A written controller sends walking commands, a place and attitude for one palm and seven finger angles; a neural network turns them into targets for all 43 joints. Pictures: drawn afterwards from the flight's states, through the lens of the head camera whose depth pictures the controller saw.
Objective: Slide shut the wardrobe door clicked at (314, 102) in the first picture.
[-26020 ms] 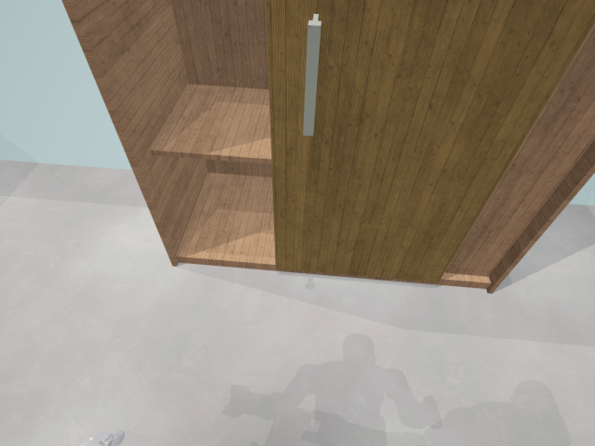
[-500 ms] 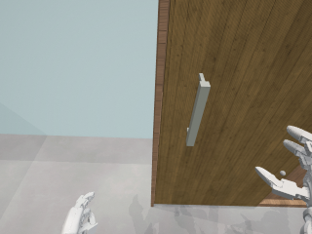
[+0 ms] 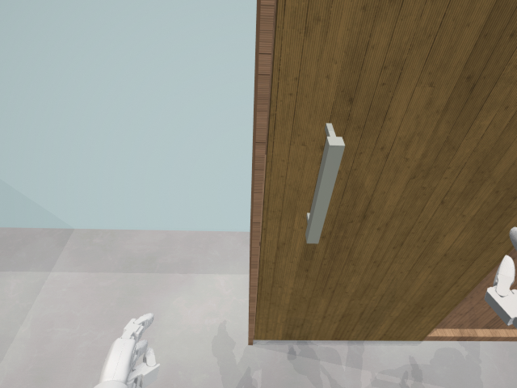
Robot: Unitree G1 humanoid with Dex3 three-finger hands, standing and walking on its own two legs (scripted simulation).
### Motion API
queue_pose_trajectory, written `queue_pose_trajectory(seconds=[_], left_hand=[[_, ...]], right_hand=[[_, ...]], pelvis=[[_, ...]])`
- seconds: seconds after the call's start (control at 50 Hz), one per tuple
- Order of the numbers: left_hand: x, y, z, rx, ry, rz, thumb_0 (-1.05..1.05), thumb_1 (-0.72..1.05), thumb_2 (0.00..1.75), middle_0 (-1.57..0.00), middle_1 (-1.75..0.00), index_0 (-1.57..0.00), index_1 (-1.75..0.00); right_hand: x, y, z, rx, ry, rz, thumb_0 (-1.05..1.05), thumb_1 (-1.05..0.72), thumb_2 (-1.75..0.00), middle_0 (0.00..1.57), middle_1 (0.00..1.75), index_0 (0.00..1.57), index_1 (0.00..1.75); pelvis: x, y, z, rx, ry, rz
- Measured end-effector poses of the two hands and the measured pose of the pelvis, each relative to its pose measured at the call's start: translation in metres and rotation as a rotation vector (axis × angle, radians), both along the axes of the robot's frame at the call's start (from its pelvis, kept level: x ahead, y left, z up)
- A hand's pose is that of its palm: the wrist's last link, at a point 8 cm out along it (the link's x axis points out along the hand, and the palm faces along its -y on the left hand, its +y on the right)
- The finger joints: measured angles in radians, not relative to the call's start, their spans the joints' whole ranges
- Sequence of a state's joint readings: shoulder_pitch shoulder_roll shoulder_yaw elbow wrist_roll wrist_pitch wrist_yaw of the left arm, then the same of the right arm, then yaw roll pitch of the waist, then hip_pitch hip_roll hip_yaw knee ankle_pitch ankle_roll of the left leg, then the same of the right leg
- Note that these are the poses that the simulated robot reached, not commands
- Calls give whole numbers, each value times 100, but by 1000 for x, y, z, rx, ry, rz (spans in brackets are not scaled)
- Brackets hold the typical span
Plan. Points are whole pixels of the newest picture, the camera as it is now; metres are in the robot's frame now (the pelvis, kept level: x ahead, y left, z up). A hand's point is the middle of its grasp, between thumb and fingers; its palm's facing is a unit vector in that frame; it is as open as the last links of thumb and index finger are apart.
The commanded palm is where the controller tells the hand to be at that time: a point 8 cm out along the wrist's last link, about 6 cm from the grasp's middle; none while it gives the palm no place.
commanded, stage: draw the hand back to the body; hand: right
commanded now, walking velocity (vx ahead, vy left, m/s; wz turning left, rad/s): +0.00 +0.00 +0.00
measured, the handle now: (320, 188) +0.45 -0.13 +0.08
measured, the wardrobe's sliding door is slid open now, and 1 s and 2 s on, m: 0.00 0.00 0.00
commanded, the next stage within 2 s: step back with the hand held close in 0.12 s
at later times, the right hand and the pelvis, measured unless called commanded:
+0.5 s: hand (492, 298) +0.18 -0.27 +0.15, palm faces +0.37 +0.81 -0.46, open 7.4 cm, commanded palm +0.12 -0.31 +0.17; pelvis -0.02 -0.01 +0.00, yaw +1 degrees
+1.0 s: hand out of the picture +0.08 -0.30 +0.15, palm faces +0.49 +0.79 -0.38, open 7.4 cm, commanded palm +0.02 -0.33 +0.17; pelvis -0.11 -0.03 -0.03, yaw -1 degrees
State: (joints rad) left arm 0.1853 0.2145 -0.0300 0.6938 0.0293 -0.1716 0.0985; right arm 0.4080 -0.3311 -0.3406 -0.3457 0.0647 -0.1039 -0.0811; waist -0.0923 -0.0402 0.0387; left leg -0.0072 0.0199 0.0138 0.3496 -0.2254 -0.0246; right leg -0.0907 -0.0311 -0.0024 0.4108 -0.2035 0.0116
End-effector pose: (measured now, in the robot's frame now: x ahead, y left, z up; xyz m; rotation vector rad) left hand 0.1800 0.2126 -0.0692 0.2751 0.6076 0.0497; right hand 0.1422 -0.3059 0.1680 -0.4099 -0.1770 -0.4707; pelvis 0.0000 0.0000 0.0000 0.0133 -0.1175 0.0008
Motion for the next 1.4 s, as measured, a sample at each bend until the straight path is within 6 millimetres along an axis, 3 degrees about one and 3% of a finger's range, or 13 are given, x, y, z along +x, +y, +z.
queue_pose_trajectory(seconds=[0.24,0.36,0.58,0.74,0.9,1.0,1.1,1.18,1.3,1.4], left_hand=[[-8,6,-2,-2,4,16,1,90,90,-21,-30,-21,-30],[-11,11,-3,9,38,31,1,90,90,-21,-30,-21,-30],[-44,9,0,48,66,138,1,90,90,-20,-30,-21,-30],[-76,-8,-5,47,53,103,1,90,90,-20,-30,-21,-30],[-108,-15,-18,42,60,55,1,90,90,-21,-30,-21,-30],[-132,-13,-19,76,76,64,1,90,90,-21,-30,-21,-30],[-156,-15,-14,81,70,85,1,90,90,-21,-30,-21,-30],[-168,-16,-16,66,61,59,1,90,90,-21,-30,-21,-30],[-188,-26,-11,105,85,35,1,90,90,-21,-30,-21,-30],[-205,-45,-6,101,29,12,1,90,90,-21,-30,-21,-30]], right_hand=[[-3,6,5,-19,-10,16,1,-89,-90,21,30,21,31],[2,-4,15,-99,-41,15,1,-89,-90,21,30,21,31],[-10,-13,-3,-137,49,118,1,-89,-90,22,30,22,31],[-46,-30,5,-207,-55,80,1,-89,-90,22,30,22,31],[-88,-28,-2,-190,-126,42,1,-89,-90,21,30,21,31],[-102,-28,-5,-146,-173,62,1,-89,-90,21,30,22,31],[-116,-35,6,-202,-191,81,1,-89,-90,22,30,22,31],[-149,-37,16,-273,-207,74,1,-89,-90,22,30,22,31],[-189,-56,-1,-183,-165,31,1,-89,-90,21,30,22,31],[-211,-72,-9,-146,-184,16,1,-89,-90,21,30,22,31]], pelvis=[[-2,4,0,1,-7,2],[-8,2,-2,18,53,-4],[-31,-22,-6,10,103,14],[-63,-28,-15,19,96,-3],[-92,-24,-24,31,90,-22],[-110,-30,-25,39,86,-18],[-132,-30,-24,73,81,-59],[-148,-27,-28,60,98,-79],[-173,-45,-25,35,96,-56],[-213,-53,-27,67,66,-63]])
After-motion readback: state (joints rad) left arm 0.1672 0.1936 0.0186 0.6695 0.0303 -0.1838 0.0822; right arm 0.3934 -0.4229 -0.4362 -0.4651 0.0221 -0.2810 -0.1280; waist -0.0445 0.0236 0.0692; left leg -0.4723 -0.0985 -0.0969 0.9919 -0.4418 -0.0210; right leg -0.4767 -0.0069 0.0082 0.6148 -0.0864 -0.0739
